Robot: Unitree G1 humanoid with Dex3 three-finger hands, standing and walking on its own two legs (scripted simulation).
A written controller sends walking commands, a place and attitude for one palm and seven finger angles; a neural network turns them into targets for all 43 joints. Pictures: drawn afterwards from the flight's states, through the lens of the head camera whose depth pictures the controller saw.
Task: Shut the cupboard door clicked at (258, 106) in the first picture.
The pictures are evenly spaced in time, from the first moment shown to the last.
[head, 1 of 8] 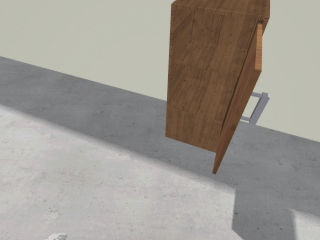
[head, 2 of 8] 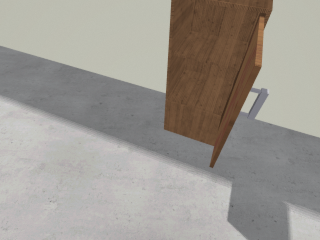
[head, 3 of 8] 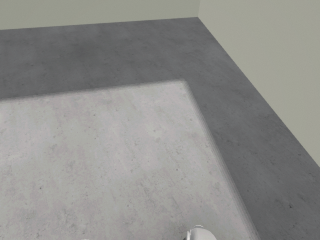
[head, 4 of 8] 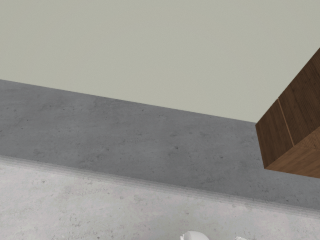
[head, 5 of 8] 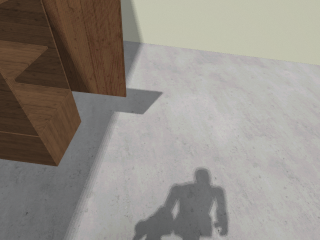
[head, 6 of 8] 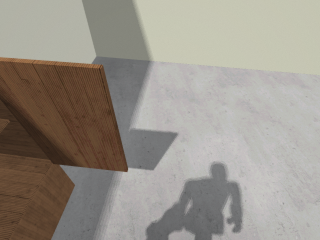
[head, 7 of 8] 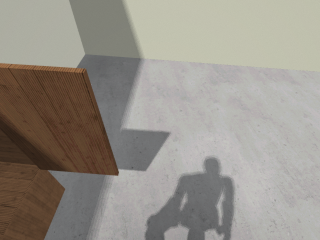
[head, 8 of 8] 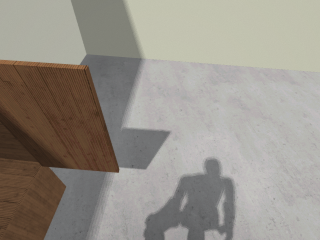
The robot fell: no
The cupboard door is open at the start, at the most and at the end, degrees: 91 91 91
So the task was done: no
